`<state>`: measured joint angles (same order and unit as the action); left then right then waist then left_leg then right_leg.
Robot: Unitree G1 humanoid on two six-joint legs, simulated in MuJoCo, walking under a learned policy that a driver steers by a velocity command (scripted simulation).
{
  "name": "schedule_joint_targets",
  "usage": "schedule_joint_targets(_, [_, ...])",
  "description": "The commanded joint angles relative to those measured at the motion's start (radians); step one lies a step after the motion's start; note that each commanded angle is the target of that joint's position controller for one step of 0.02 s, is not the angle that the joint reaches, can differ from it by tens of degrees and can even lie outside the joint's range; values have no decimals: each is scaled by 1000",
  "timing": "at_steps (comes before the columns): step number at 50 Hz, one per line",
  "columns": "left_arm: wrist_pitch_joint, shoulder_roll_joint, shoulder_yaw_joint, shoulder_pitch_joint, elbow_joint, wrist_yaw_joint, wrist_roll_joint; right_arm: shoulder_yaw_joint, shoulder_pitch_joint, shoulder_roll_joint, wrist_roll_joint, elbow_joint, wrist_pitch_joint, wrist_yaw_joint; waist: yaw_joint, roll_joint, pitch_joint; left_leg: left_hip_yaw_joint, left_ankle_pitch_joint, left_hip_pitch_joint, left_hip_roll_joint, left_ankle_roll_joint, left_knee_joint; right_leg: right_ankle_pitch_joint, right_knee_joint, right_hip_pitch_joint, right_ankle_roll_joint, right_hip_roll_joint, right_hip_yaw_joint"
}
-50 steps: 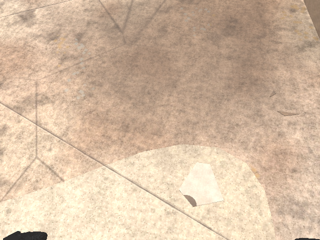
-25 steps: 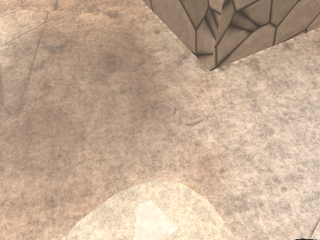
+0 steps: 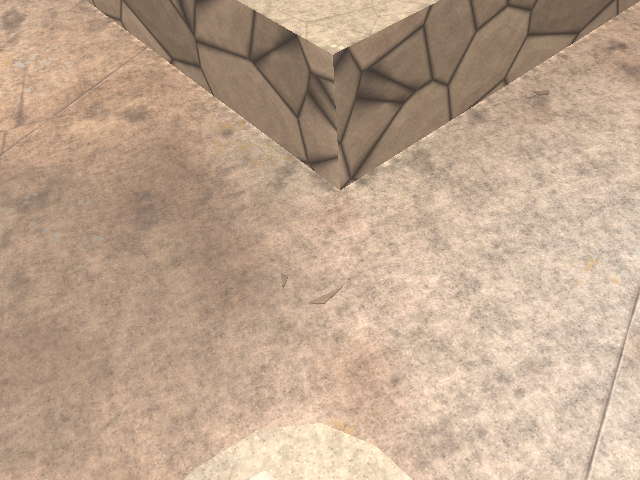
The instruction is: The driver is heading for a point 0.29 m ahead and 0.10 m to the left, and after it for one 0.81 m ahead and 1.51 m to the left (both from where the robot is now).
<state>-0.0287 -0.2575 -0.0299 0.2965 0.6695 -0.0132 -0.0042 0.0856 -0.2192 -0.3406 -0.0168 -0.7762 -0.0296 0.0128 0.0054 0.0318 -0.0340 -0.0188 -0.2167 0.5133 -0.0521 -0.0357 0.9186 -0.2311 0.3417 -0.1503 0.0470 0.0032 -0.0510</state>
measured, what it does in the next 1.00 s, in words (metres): walks ahead, turning left: left foot, then right foot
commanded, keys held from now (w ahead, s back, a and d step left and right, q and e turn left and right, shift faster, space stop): w+shift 0.16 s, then q+shift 0.84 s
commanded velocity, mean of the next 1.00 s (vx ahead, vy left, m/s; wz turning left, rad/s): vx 0.28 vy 0.00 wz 0.58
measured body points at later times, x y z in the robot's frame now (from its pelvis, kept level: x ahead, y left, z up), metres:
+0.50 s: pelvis +0.18 +0.08 +0.00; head +0.23 +0.11 +0.44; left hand +0.34 +0.37 -0.09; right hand +0.28 -0.20 -0.11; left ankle +0.13 +0.14 -0.75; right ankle +0.32 -0.07 -0.69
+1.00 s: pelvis +0.31 +0.08 -0.01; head +0.35 +0.12 +0.43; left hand +0.26 +0.40 -0.11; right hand +0.62 -0.04 -0.10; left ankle +0.24 +0.21 -0.69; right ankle +0.42 +0.03 -0.75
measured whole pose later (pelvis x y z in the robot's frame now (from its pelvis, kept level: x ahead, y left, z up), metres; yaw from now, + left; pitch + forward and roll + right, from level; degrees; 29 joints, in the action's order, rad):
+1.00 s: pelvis +0.31 +0.08 -0.01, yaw +40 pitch +1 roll -2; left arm 0.00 -0.29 -0.07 0.09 0.70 -0.03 0.02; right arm 0.08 -0.18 -0.35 -0.02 -0.58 0.08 -0.01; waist 0.01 0.03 0.11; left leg 0.01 -0.35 0.56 -0.10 -0.10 1.00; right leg -0.12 0.38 -0.27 0.04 -0.02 0.16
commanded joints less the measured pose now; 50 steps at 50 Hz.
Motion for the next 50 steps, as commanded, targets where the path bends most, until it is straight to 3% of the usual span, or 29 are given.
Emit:
schedule_joint_targets(1, [-41, -186, -58, -2, -47, -6, -9, 2, 141, -44, -1, 100, -48, 7, 39, -177, 61, 28, 90, 187, -22, -1, -139, -262, -228, 97, 153, -236, -250])
schedule_joint_targets(2, [-45, -195, -61, 2, -44, -5, -12, -3, 148, -35, -3, 104, -51, 9, 40, -179, 68, 24, 101, 155, -18, -4, -180, -251, -231, 67, 154, -237, -235])
schedule_joint_targets(3, [-36, -207, -63, 47, -10, 20, 34, -9, 139, -29, 85, 94, 4, 46, 42, -201, 54, -45, 61, 82, 8, -13, -199, -313, -252, 23, 136, -184, -187])
schedule_joint_targets(5, [-32, -198, -63, 45, -7, 38, 35, -8, 169, -36, 57, 115, 29, 67, 48, -218, 97, -56, 52, 0, 10, -4, -261, -334, -260, -68, 129, -186, -173])
schedule_joint_targets(7, [-33, -213, -67, 34, 0, 39, 27, -11, 173, -45, 42, 127, 26, 69, 34, -198, 115, -48, 32, -69, -2, 25, -298, -358, -262, -106, 132, -218, -190])
schedule_joint_targets(9, [-34, -226, -72, 18, 11, 33, 31, -13, 105, -51, 48, 113, 14, 57, -4, -153, 118, -62, -32, -152, 4, 66, -352, -329, -233, -91, 135, -243, -173])
schedule_joint_targets(10, [-35, -211, -69, 22, 24, 29, 39, -13, 27, -50, 57, 84, 7, 46, -39, -114, 112, -72, -33, -249, 25, 83, -403, -242, -152, -100, 121, -225, -121])
schedule_joint_targets(11, [-32, -170, -56, 19, 26, 16, -34, 2, -94, -78, -36, 46, -30, 15, -89, -47, 82, -27, 10, -343, 26, 117, -427, 40, 28, -111, 106, -215, -86])
schedule_joint_targets(12, [-34, -133, -39, 6, 6, 5, -11, 18, -228, -148, -39, 19, -49, 4, -134, 94, -31, 133, 39, -501, -77, 153, -481, 129, 372, -165, 44, -129, 33])
schedule_joint_targets(13, [-60, -85, -24, 54, -62, -5, 22, 42, -251, -281, -17, 27, -58, 4, -72, 367, -96, 633, -9, -734, -261, 302, -605, -220, 724, -522, -58, 55, 74])
schedule_joint_targets(14, [-85, -146, -34, 53, -55, -5, 5, 27, -231, -208, -10, 44, -66, 13, -75, 253, -111, 784, -86, -766, -313, 369, -683, -306, 874, -651, -74, 42, -41])
schedule_joint_targets(15, [-99, -189, -44, -6, -62, 6, -15, 15, -162, -158, 2, 66, -66, 11, -66, 157, -30, 664, 14, -710, -292, 356, -664, -234, 908, -706, -63, -8, -53])
schedule_joint_targets(17, [-102, -177, -44, -80, -74, 9, 14, 11, -95, -135, 8, 101, -49, 8, -41, 13, 27, 473, 261, -574, -202, 315, -644, -128, 835, -666, -61, -53, -37])
schedule_joint_targets(19, [-82, -159, -47, -89, -82, 12, 27, 6, -62, -118, 7, 122, -35, -5, 0, 33, 26, 369, 519, -467, -144, 289, -648, -62, 744, -563, -82, -53, -34])
schedule_joint_targets(22, [-53, -119, -37, -127, -86, -1, 26, 21, -63, -148, -1, 118, -17, -33, 15, 34, 7, 284, 710, -371, -80, 267, -618, 7, 586, -487, -123, 14, -2])
schedule_joint_targets(25, [-46, -92, -26, -236, -105, -1, 16, 32, -87, -157, -22, 106, 17, -58, -10, 62, -21, 289, 626, -317, -26, 199, -572, 146, 373, -392, -133, 78, -11])
schedule_joint_targets(28, [-48, -111, -32, -320, -117, 15, 2, 41, -100, -159, -25, 110, 45, -75, -30, 80, -33, 377, 506, -339, -21, 158, -539, 199, 231, -345, -128, 109, -46])
schedule_joint_targets(32, [-65, -168, -58, -264, -88, 18, 1, 43, -29, -136, -16, 157, 60, -77, 5, 118, -50, 502, 417, -401, -10, 133, -432, 195, 90, -227, -94, 77, -95])
schedule_joint_targets(33, [-71, -177, -65, -197, -72, 12, 8, 36, 9, -118, -17, 177, 59, -72, 45, 104, -88, 483, 400, -381, 34, 108, -340, 292, -7, -95, -65, 44, -84])
schedule_joint_targets(34, [-69, -211, -72, -125, -67, 0, 25, 16, -20, -55, -3, 192, 58, -65, 48, -9, -214, 406, 145, -279, 106, 66, -119, 434, 18, 167, 9, -129, -207])
schedule_joint_targets(35, [-52, -231, -65, -164, -89, -10, 49, -5, -185, 24, 8, 195, 56, -62, -61, -239, -265, 297, -522, 5, 255, 22, 88, 773, 68, 415, 165, -377, -529])
schedule_joint_targets(36, [-34, -197, -69, -156, -74, -10, 30, 12, -294, -94, 2, 175, 59, -49, -84, -299, -313, 237, -507, 45, 134, -9, 265, 613, 56, 364, 252, -494, -661])
schedule_joint_targets(37, [-26, -127, -53, -213, -104, -17, 24, 39, -221, -173, -11, 156, 70, -48, -53, -201, -195, 213, -412, 70, 93, -48, 321, 508, 43, 259, 222, -397, -513])
schedule_joint_targets(38, [-13, -101, -46, -246, -107, -21, 21, 51, -155, -198, -15, 159, 82, -51, -41, -126, -118, 182, -330, 79, 64, -71, 335, 406, 34, 162, 172, -317, -354])
schedule_joint_targets(39, [-1, -105, -46, -267, -109, -25, 21, 54, -125, -192, -13, 167, 93, -55, -41, -103, -83, 162, -278, 69, 44, -80, 339, 311, 10, 85, 146, -272, -282])
schedule_joint_targets(41, [6, -132, -53, -276, -90, -32, 31, 37, -96, -128, -13, 197, 101, -48, -40, -143, -17, 94, -213, 44, 20, -83, 322, 308, -46, -42, 159, -226, -151])
schedule_joint_targets(43, [7, -138, -59, -254, -71, -35, 34, 23, -64, -82, -14, 227, 99, -45, -21, -170, -25, 67, -191, 63, -6, -81, 265, 311, -75, -18, 188, -240, -96])
schedule_joint_targets(46, [7, -165, -73, -242, -53, -33, 31, 20, -12, -82, -6, 258, 96, -36, -3, -146, -53, 65, -156, 73, -56, -74, 181, 297, -92, 36, 218, -295, -56])
schedule_joint_targets(50, [12, -206, -90, -273, -44, -17, 24, 16, 14, -77, -5, 270, 99, -18, -7, -148, -50, 19, -92, -34, -72, -45, 26, 232, -96, -6, 190, -304, 63])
